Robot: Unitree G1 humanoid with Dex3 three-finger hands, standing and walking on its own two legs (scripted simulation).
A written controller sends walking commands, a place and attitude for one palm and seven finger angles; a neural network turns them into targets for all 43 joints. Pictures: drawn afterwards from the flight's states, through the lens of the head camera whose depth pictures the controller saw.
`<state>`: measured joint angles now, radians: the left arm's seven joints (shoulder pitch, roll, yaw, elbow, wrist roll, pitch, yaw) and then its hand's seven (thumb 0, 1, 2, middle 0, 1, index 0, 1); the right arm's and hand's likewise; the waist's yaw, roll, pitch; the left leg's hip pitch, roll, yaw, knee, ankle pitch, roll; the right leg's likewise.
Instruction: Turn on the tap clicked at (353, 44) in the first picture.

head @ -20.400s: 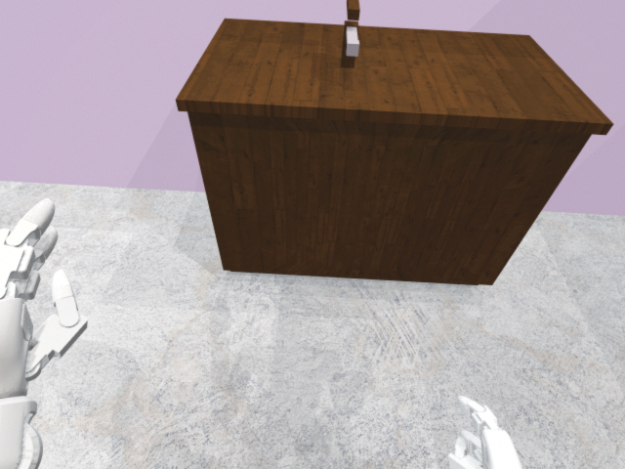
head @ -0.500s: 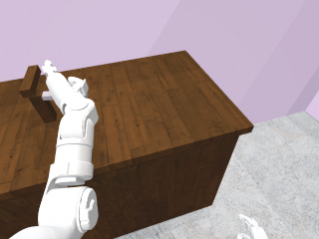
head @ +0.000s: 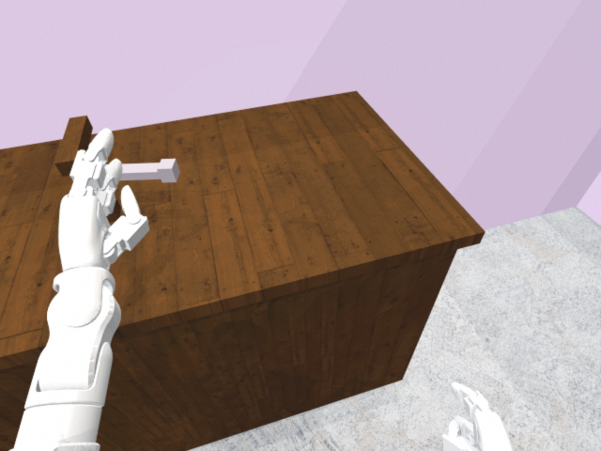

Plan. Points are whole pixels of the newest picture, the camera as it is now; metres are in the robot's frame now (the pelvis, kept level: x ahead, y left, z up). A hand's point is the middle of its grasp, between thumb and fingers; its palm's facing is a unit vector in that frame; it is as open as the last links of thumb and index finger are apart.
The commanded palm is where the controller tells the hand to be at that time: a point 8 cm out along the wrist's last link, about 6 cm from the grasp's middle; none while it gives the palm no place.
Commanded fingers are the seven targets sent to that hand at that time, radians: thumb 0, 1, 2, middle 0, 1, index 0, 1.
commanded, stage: draw the hand back beside the body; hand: left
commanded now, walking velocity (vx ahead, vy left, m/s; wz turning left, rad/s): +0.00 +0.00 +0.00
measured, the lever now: (168, 170) +0.49 +0.28 +0.12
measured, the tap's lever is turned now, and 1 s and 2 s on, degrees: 75 75 75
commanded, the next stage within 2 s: step back with the hand held close in 0.90 s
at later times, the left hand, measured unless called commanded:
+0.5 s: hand (100, 288) +0.23 +0.25 +0.16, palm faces +0.39 -0.88 -0.28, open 7.5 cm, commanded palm +0.18 +0.29 +0.17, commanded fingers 0.00 0.90 0.90 -0.20 -0.30 -0.20 -0.30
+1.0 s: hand (88, 311) +0.20 +0.25 +0.16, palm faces +0.41 -0.86 -0.31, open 7.4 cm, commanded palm +0.16 +0.29 +0.17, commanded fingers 0.00 0.90 0.90 -0.20 -0.30 -0.20 -0.30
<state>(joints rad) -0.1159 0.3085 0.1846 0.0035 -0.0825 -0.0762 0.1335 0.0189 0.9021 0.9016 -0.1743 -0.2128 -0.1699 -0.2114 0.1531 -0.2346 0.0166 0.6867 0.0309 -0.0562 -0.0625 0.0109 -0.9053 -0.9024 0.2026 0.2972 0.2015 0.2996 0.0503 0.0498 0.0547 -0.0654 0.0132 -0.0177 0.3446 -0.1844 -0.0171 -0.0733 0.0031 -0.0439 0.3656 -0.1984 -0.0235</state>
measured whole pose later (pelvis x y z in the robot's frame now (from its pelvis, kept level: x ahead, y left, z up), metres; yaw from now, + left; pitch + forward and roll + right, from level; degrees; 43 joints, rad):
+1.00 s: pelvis +0.00 +0.01 +0.00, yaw +0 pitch -7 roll +0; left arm 0.39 0.31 0.25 -0.35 -0.07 -0.10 0.12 0.02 0.90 0.90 -0.21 -0.30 -0.21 -0.30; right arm 0.16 -0.20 0.02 0.65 0.00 -0.11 -0.05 0.01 -0.90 -0.90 0.20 0.30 0.20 0.30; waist 0.06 0.06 0.05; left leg -0.04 0.01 -0.02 0.36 -0.20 -0.01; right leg -0.03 0.00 -0.04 0.35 -0.19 -0.02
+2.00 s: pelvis -0.10 +0.02 -0.02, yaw +4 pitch +2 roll -1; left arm 0.50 0.37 0.31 -0.61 -0.04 -0.14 0.16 0.02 0.89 0.90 -0.22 -0.30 -0.21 -0.30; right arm 0.15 -0.21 0.00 0.58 0.01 -0.02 -0.07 0.01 -0.90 -0.90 0.21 0.30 0.20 0.30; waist -0.01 0.00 0.05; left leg -0.40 0.00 -0.03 0.63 -0.26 0.00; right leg -0.41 0.01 -0.01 0.59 -0.21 0.00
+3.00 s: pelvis -0.33 -0.04 -0.03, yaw +4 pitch -4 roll +1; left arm 0.43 0.34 0.31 -0.49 -0.04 -0.12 0.17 0.02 0.89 0.90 -0.21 -0.30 -0.21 -0.30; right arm 0.20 -0.19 0.03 0.65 -0.01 -0.07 -0.06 0.01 -0.90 -0.90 0.21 0.30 0.20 0.30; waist -0.03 -0.02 0.00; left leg -0.26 0.02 0.04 0.65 -0.48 0.05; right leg -0.45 0.02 -0.04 0.73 -0.36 -0.05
